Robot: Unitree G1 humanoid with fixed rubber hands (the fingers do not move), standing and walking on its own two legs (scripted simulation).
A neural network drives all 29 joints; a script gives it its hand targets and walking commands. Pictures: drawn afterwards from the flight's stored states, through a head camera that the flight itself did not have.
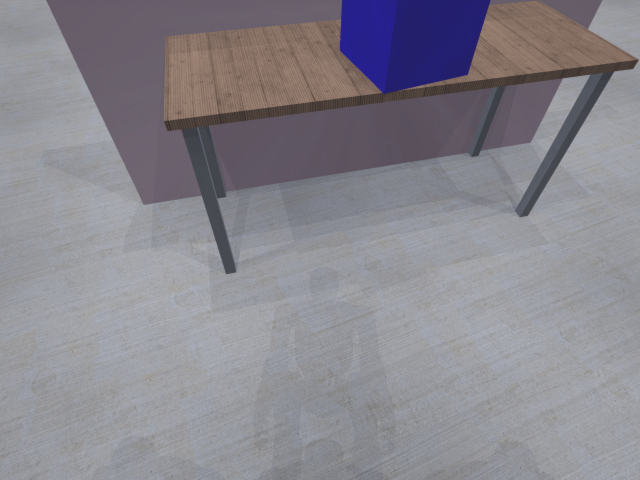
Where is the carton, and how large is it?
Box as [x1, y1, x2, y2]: [340, 0, 489, 93]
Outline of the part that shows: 340,50 384,93 467,74 489,0 342,0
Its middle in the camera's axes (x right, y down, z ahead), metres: +0.25 -0.62 +1.06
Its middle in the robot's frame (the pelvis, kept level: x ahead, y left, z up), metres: +1.22 -0.21 +0.07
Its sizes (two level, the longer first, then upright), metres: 0.283 0.273 0.275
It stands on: a table, 0.71 m high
